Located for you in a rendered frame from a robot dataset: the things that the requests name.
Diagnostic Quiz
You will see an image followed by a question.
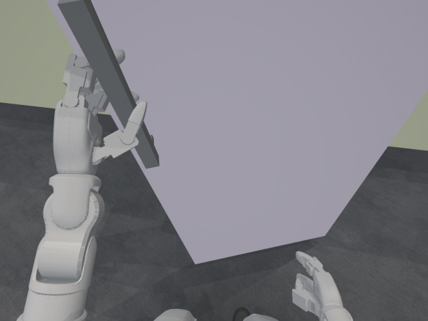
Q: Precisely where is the robot left forearm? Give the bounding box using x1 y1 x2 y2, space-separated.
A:
17 174 105 321

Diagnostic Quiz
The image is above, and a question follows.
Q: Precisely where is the right robot hand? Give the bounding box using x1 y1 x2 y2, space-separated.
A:
292 251 343 319

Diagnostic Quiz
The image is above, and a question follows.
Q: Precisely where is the right robot foot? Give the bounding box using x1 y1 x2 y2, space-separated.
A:
233 307 250 321

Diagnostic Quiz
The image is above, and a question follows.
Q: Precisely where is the left robot hand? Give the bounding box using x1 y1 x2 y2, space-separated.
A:
53 49 147 175

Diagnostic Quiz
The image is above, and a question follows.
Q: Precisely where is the robot right forearm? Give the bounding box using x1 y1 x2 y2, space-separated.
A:
320 305 353 321

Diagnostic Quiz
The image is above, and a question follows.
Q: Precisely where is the handle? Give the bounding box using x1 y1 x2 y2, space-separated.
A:
58 0 159 169

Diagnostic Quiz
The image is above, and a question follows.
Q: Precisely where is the fridge door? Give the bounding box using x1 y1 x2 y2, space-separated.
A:
46 0 428 264

